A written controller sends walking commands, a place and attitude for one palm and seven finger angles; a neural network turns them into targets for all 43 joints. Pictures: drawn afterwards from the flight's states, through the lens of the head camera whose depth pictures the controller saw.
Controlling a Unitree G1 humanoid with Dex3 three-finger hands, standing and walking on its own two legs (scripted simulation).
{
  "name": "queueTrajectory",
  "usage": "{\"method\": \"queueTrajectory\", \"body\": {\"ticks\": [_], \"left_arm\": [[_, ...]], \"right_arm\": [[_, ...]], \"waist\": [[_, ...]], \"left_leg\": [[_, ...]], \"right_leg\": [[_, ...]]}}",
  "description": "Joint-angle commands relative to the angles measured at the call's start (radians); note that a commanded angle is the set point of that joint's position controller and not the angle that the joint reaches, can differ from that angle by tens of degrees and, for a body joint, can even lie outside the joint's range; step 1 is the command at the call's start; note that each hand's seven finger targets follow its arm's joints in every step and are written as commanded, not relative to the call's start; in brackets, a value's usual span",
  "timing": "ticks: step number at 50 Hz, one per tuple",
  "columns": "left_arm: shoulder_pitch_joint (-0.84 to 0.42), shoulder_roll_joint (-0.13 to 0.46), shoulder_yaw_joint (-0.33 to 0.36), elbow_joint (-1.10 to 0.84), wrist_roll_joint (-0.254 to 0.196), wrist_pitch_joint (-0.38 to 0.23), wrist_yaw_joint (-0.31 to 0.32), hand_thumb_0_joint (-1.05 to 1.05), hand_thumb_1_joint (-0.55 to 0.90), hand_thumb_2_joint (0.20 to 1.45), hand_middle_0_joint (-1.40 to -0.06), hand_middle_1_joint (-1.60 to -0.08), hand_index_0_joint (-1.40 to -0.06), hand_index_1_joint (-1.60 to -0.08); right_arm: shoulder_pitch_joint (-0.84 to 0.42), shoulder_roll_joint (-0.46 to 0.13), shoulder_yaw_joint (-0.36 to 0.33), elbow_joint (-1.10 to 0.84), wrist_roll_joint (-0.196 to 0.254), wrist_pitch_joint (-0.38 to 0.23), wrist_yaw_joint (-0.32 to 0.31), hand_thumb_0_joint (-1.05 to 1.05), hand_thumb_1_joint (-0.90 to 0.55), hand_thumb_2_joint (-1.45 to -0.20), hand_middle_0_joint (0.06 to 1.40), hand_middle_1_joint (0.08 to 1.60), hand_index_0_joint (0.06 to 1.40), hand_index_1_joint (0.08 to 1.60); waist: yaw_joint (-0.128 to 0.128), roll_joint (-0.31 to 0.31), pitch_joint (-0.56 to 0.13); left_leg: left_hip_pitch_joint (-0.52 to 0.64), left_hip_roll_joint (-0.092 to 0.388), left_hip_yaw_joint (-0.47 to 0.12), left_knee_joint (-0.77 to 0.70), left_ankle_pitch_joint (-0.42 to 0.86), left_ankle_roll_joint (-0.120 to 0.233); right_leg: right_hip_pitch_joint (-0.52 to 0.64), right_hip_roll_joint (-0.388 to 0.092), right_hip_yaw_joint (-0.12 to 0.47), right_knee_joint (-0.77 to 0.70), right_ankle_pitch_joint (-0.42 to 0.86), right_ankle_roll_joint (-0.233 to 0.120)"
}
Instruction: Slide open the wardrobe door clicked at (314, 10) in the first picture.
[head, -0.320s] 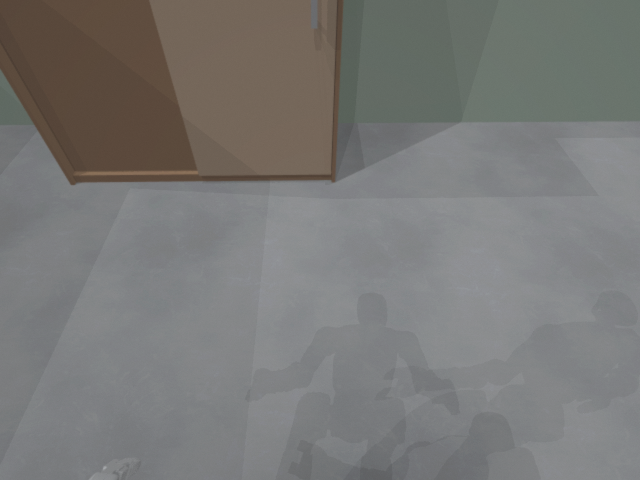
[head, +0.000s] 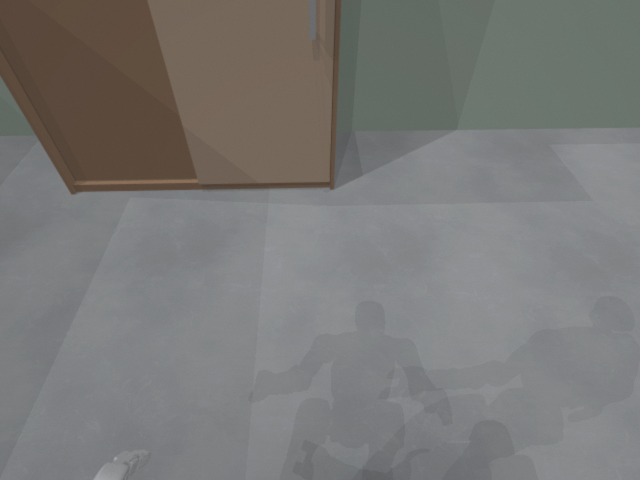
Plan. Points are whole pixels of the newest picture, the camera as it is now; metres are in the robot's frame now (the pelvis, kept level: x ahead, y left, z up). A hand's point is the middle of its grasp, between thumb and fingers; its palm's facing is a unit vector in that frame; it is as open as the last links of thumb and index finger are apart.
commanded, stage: stand and wait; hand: right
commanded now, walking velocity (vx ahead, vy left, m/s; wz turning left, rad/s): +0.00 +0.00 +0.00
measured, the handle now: out of the picture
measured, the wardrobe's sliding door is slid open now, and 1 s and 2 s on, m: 0.00 0.00 0.00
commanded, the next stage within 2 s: look at it before walking up in 0.64 s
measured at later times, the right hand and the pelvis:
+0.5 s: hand out of the picture +0.05 -0.24 -0.15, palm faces -0.04 +0.94 -0.34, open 7.4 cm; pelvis -0.02 +0.01 +0.00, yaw +0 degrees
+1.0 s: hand out of the picture +0.06 -0.23 -0.16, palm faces -0.04 +0.95 -0.32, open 7.4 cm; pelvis -0.02 +0.01 +0.01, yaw +0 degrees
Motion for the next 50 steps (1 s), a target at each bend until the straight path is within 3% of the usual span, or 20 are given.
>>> {"method": "queueTrajectory", "body": {"ticks": [1, 17, 22, 32, 50], "left_arm": [[-0.049, 0.216, 0.052, -0.06, -0.001, -0.026, 0.016, 0.0, 0.9, 0.9, -0.2, -0.3, -0.2, -0.3], [-0.023, 0.226, 0.041, 0.012, -0.005, -0.022, 0.012, 0.0, 0.9, 0.9, -0.2, -0.3, -0.2, -0.3], [-0.011, 0.225, 0.04, 0.025, -0.005, -0.023, 0.011, 0.0, 0.9, 0.9, -0.2, -0.3, -0.2, -0.3], [-0.005, 0.222, 0.042, 0.038, -0.005, -0.022, 0.009, 0.0, 0.9, 0.9, -0.2, -0.3, -0.2, -0.3], [-0.018, 0.223, 0.042, 0.037, -0.007, -0.025, 0.012, 0.0, 0.9, 0.9, -0.2, -0.3, -0.2, -0.3]], "right_arm": [[-0.052, -0.215, -0.054, -0.065, 0.004, -0.027, -0.01, 0.0, -0.9, -0.9, 0.2, 0.3, 0.2, 0.3], [-0.044, -0.219, -0.05, -0.003, 0.005, -0.027, -0.004, 0.0, -0.9, -0.9, 0.2, 0.3, 0.2, 0.3], [-0.044, -0.221, -0.05, 0.004, 0.005, -0.032, -0.005, 0.0, -0.9, -0.9, 0.2, 0.3, 0.2, 0.3], [-0.042, -0.22, -0.049, 0.012, 0.004, -0.031, -0.004, 0.0, -0.9, -0.9, 0.2, 0.3, 0.2, 0.3], [-0.037, -0.216, -0.048, 0.017, 0.003, -0.032, -0.005, 0.0, -0.9, -0.9, 0.2, 0.3, 0.2, 0.3]], "waist": [[0.004, -0.019, -0.069], [0.0, -0.016, -0.016], [0.002, 0.011, -0.031], [0.003, 0.002, -0.01], [0.0, -0.027, -0.033]], "left_leg": [[0.028, 0.087, -0.074, -0.06, 0.246, 0.055], [0.005, 0.086, -0.104, -0.14, 0.069, 0.056], [0.007, 0.09, -0.111, -0.145, 0.089, 0.058], [-0.017, 0.087, -0.116, -0.158, 0.042, 0.056], [0.016, 0.088, -0.096, -0.141, 0.152, 0.053]], "right_leg": [[0.011, -0.126, 0.086, -0.076, 0.266, -0.024], [-0.019, -0.128, 0.104, -0.136, 0.1, -0.016], [-0.007, -0.129, 0.104, -0.129, 0.129, -0.013], [-0.017, -0.129, 0.106, -0.139, 0.1, -0.01], [0.008, -0.14, 0.108, -0.143, 0.177, -0.012]]}}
